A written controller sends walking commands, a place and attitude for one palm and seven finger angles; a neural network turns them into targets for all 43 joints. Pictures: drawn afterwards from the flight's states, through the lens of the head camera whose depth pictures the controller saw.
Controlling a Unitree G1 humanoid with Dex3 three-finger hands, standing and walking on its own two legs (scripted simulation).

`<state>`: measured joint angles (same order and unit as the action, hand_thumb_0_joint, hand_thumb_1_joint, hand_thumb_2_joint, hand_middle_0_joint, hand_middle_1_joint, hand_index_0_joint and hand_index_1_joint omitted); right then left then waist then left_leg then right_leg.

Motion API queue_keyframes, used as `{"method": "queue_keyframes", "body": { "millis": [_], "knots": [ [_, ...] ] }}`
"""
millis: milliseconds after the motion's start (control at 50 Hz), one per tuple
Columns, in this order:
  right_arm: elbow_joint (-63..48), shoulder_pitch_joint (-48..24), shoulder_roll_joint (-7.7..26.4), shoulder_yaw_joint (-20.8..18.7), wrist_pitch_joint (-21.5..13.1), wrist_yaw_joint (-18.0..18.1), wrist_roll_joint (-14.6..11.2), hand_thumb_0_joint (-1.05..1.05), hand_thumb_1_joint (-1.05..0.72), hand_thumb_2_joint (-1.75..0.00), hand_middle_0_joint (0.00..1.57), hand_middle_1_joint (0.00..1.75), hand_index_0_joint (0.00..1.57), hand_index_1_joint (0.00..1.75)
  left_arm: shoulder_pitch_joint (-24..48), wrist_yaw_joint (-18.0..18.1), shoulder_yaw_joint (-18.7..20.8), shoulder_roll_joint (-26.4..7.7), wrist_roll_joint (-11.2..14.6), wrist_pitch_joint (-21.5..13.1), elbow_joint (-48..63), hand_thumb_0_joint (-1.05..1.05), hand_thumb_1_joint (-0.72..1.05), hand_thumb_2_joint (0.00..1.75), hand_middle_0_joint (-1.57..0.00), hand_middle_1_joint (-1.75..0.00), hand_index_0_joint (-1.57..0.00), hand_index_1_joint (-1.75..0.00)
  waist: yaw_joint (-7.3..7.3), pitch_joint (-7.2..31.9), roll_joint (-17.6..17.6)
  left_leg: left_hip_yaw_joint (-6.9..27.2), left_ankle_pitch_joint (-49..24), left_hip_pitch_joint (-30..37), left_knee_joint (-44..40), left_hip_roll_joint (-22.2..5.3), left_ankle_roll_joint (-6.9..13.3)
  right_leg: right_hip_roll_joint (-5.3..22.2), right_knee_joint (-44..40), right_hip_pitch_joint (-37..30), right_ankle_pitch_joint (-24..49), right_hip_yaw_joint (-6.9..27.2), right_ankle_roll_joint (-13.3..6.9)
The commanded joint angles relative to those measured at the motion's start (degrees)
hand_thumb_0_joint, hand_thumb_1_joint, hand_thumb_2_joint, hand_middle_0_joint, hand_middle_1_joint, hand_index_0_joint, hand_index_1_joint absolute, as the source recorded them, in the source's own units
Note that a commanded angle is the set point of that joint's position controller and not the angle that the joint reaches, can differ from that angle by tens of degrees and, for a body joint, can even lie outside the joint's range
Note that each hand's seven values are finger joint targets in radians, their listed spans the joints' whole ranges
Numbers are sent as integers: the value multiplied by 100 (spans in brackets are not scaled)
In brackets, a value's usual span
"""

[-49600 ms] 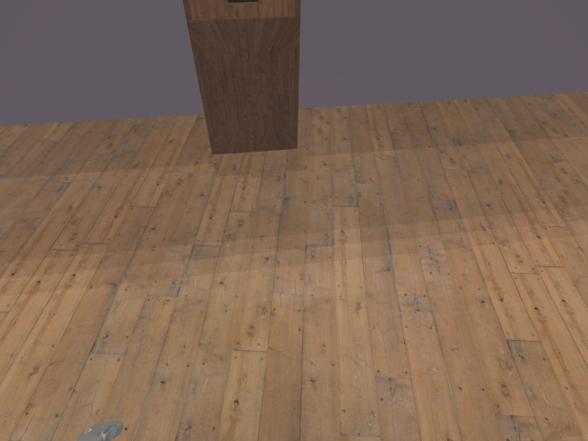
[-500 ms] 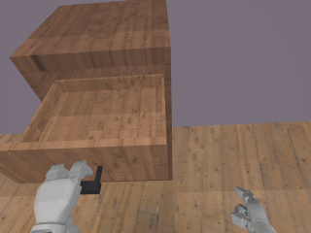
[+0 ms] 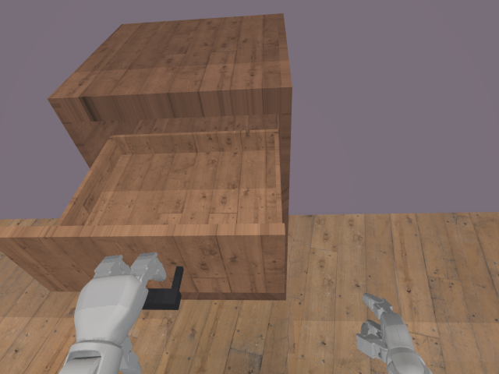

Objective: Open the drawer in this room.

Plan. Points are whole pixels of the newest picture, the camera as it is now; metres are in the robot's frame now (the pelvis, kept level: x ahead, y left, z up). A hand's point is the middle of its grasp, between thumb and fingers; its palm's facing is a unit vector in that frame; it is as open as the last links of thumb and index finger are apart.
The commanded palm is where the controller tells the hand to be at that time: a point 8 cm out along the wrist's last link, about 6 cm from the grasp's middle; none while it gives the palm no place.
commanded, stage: lift the hand off the handle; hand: left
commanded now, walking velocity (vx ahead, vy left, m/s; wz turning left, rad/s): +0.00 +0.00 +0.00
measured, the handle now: (142, 285) +0.22 +0.22 +0.04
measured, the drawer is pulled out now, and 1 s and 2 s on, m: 0.30 0.29 0.29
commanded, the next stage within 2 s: draw the hand back to the body in 1.00 s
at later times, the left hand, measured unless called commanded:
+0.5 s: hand (109, 286) +0.19 +0.23 +0.11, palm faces +0.11 -0.11 -0.99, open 13.0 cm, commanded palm +0.16 +0.22 +0.19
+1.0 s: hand (107, 226) +0.22 +0.21 +0.20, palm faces +0.25 -0.12 -0.96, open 13.8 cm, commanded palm +0.16 +0.21 +0.24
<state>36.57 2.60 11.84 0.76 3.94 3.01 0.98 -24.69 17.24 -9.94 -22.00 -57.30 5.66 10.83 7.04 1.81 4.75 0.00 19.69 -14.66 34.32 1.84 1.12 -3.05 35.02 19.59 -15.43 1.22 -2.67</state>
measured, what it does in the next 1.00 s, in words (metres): stands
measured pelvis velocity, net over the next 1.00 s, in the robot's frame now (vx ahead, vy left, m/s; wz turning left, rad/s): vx -0.01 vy -0.01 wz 0.00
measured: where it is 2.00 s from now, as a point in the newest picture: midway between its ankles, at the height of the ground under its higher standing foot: outside the picture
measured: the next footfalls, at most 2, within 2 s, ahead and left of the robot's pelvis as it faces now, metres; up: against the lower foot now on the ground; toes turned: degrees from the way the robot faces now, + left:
none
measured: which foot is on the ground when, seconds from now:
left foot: down 0.00-1.00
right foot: down 0.00-1.00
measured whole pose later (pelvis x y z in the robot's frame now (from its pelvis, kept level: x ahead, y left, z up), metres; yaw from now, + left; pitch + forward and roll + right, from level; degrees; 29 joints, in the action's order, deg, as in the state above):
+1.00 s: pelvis -0.01 -0.01 +0.01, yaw +0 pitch -5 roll +1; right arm 33.3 -0.7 14.9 3.5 9.5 -1.9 -2.9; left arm -11.8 -2.7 -0.3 -28.8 -46.3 17.6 31.6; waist 5.6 -0.5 8.4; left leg 0.1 13.5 -4.9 23.1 1.9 0.7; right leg -2.8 25.7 10.7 -10.3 1.6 -2.8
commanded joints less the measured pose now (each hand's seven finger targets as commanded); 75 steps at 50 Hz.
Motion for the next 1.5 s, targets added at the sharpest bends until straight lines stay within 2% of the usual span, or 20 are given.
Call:
{"method": "queue_keyframes", "body": {
  "millis": [0, 380, 400, 660, 680, 760, 780, 800, 820, 880, 900, 940, 1000, 1080, 1120, 1180, 1240, 1280, 1400, 1480],
  "knots": [
    [-996, -1045, 497, -147, -357, -12, -12, 0, -90, -90, 20, 30, 20, 30, 1139, 400, 1295, -942, -48, 2, 2124, 0, -50, 30, -30, -120, -30, -120, 44, 794, -126, 177, -1127, 190, -637, 30, 14, 169, -915, -640, 264, 421, -39],
    [-1136, -1342, 631, -66, -256, -135, -153, 0, -90, -90, 20, 30, 20, 30, 1793, -400, 1170, -1115, 248, 228, 3201, 0, -50, 30, -30, -120, -30, -120, 25, 739, 145, 308, -1515, 664, -1268, -147, -6, 146, -1281, -1363, 663, 304, -7],
    [-1076, -1236, 582, -11, -265, -162, -120, 0, -90, -90, 20, 30, 20, 30, 1855, -439, 1037, -1025, 205, 233, 3147, 0, -50, 30, -30, -120, -30, -120, 34, 804, -97, 270, -1537, 683, -1279, -112, 12, 201, -1291, -1378, 556, 188, 14],
    [-1061, -1467, 620, 28, -151, -178, -199, 0, -90, -90, 20, 30, 20, 30, 2807, -1036, 1213, -1486, 423, 419, 3351, 0, -50, 30, -30, -120, -30, -120, 11, 684, -125, 265, -1494, 841, -1575, -107, 27, 219, -1560, -1701, 536, 251, 71],
    [-1131, -1576, 650, 58, -197, -167, -258, 0, -90, -90, 20, 30, 20, 30, 2902, -1048, 1437, -1676, 497, 456, 3407, 0, -50, 30, -30, -120, -30, -120, -16, 752, 179, 299, -1338, 734, -1594, -163, 35, 189, -1482, -1830, 593, 291, 70],
    [-1004, -1545, 631, 48, -42, -286, -250, 0, -90, -90, 20, 30, 20, 30, 2373, -1313, 1344, -1531, 490, 757, 2833, 0, -50, 30, -30, -120, -30, -120, 50, 406, -270, 213, -1547, 596, -1626, -95, 0, 256, -1568, -1760, 628, 293, 64],
    [-1092, -1724, 657, 69, -16, -326, -384, 0, -90, -90, 20, 30, 20, 30, 2438, -1438, 1554, -1649, 636, 932, 2769, 0, -50, 30, -30, -120, -30, -120, 4, 330, 28, 216, -1380, 366, -1678, -174, -18, 231, -1463, -1849, 685, 288, 52],
    [-1073, -1665, 589, 123, 30, -376, -341, 0, -90, -90, 20, 30, 20, 30, 2350, -1582, 1256, -1334, 634, 1067, 2593, 0, -50, 30, -30, -120, -30, -120, 58, 361, -247, 139, -1504, 292, -1662, -117, -15, 289, -1407, -1926, 720, 170, 79],
    [-1048, -1603, 622, 75, 133, -395, -380, 0, -90, -90, 20, 30, 20, 30, 2175, -1657, 1455, -1477, 806, 1129, 2552, 0, -50, 30, -30, -120, -30, -120, 19, 116, -309, 127, -1407, 247, -1746, -170, -24, 262, -1458, -1827, 665, 188, 101],
    [-1314, -1779, 705, 96, 199, -439, -493, 0, -90, -90, 20, 30, 20, 30, 2027, -1828, 1771, -1689, 1099, 1225, 2888, 0, -50, 30, -30, -120, -30, -120, 39, 229, -282, 68, -1138, 58, -1651, -230, 1, 236, -1312, -1926, 637, 195, 162],
    [-1369, -1765, 647, 138, 201, -481, -430, 0, -90, -90, 20, 30, 20, 30, 1948, -1902, 1507, -1426, 1015, 1251, 2831, 0, -50, 30, -30, -120, -30, -120, 103, 394, -453, 35, -1180, -1, -1603, -143, 17, 298, -1259, -2044, 557, 170, 162],
    [-1375, -1664, 728, 97, 300, -482, -435, 0, -90, -90, 20, 30, 20, 30, 1600, -1919, 1779, -1678, 1055, 1232, 2832, 0, -50, 30, -30, -120, -30, -120, 77, 378, -617, -14, -1125, -15, -1524, -144, 23, 319, -1306, -1982, 470, 291, 200],
    [-1530, -1739, 738, 141, 245, -489, -433, 0, -90, -90, 20, 30, 20, 30, 1725, -1871, 1951, -1903, 963, 1197, 3287, 0, -50, 30, -30, -120, -30, -120, 124, 798, -328, 2, -1039, -86, -1356, -125, 47, 368, -1191, -2120, 316, 384, 184],
    [-1430, -1592, 814, 108, 123, -351, -423, 0, -90, -90, 20, 30, 20, 30, 2144, -1664, 2395, -2483, 975, 987, 3608, 0, -50, 30, -30, -120, -30, -120, -15, 757, -72, 73, -922, 143, -1152, -119, 48, 385, -1395, -1741, 13, 621, 161],
    [-1323, -1389, 709, 70, -6, -304, -350, 0, -90, -90, 20, 30, 20, 30, 1945, -1640, 2139, -2135, 979, 823, 3168, 0, -50, 30, -30, -120, -30, -120, -46, 513, -277, 88, -1036, 300, -1087, -34, 80, 409, -1519, -1465, -107, 569, 166],
    [-1313, -1377, 795, 38, -158, -258, -411, 0, -90, -90, 20, 30, 20, 30, 1872, -1656, 2285, -2229, 1193, 662, 3134, 0, -50, 30, -30, -120, -30, -120, -99, 308, -175, 138, -928, 315, -1022, -51, 46, 431, -1595, -1268, -141, 651, 156],
    [-1253, -1211, 817, 7, -148, -253, -349, 0, -90, -90, 20, 30, 20, 30, 1369, -1716, 2432, -2290, 1206, 645, 2889, 0, -50, 30, -30, -120, -30, -120, -14, 436, -443, 124, -1166, 218, -1035, -10, 57, 470, -1441, -1522, 304, 538, 208],
    [-1334, -1366, 860, 16, -192, -250, -418, 0, -90, -90, 20, 30, 20, 30, 1300, -1737, 2604, -2405, 1361, 651, 3147, 0, -50, 30, -30, -120, -30, -120, -30, 451, -189, 154, -1149, 164, -1010, -70, 9, 476, -1363, -1555, 494, 570, 173],
    [-1478, -1165, 818, 75, -217, -260, -354, 0, -90, -90, 20, 30, 20, 30, 857, -1721, 2590, -2283, 1360, 534, 3494, 0, -50, 30, -30, -120, -30, -120, 26, 752, -332, 99, -1287, 187, -950, -48, 29, 485, -1234, -1599, 658, 288, 234],
    [-1455, -1220, 882, 48, -243, -237, -403, 0, -90, -90, 20, 30, 20, 30, 758, -1561, 2857, -2469, 1455, 440, 3634, 0, -50, 30, -30, -120, -30, -120, -42, 444, -201, 162, -1163, 184, -956, -116, -11, 413, -1301, -1293, 577, 350, 175]
  ]
}}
